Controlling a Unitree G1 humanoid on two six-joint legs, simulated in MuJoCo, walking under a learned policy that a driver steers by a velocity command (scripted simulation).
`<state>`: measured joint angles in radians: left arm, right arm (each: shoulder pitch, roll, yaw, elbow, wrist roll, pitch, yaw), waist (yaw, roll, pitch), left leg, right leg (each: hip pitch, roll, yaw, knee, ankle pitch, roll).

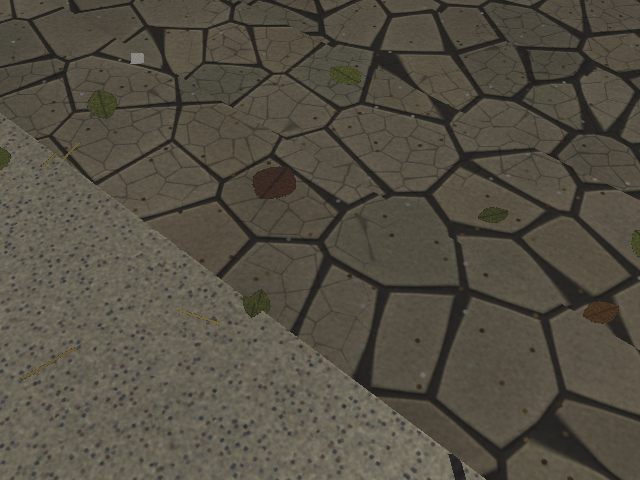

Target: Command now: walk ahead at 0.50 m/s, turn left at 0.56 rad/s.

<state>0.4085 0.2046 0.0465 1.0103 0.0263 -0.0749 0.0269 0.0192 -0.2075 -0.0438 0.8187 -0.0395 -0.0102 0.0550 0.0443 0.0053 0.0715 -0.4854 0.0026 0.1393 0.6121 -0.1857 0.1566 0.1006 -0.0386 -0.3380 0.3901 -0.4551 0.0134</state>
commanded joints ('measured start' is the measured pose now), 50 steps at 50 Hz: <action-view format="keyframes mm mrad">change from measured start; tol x16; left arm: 1 -12 197 41 -67 -2 15 1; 23 -543 124 -2 -380 3 29 -55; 29 17 290 46 -270 33 -11 -8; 33 -192 137 19 -268 2 6 -34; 50 53 192 23 -92 -13 -17 -36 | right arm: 1 376 -174 -71 60 -14 -19 -27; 8 225 -154 -56 28 41 -32 -61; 30 575 -121 -33 12 56 -65 -55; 50 -57 -110 21 -125 10 -37 -17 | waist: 1 -206 -14 -212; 2 -142 231 -287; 6 -69 -35 -66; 26 -68 86 -53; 30 -6 -324 -396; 33 -39 -21 -75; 50 7 -90 -4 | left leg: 1 460 -30 -98 -128 -98 100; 3 791 341 -891 -333 -120 279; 8 383 165 -432 -374 320 141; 18 452 102 -445 -388 334 83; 27 471 91 -446 -90 706 -7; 28 389 40 -401 114 604 -25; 30 -27 -166 -266 611 -356 -74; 31 -103 -83 -296 673 -268 -63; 50 -34 39 -85 -29 82 -110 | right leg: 1 -202 -215 50 578 904 -81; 2 -656 -35 72 950 31 -16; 3 -808 49 314 1069 -79 -5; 21 -807 -6 338 296 431 35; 27 -352 74 317 95 336 -61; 28 -145 3 374 60 330 -98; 30 178 -394 1118 -107 114 -273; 31 37 -350 1062 -128 -22 -258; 35 -237 -192 640 -183 343 -196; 50 -115 -183 420 -207 631 -188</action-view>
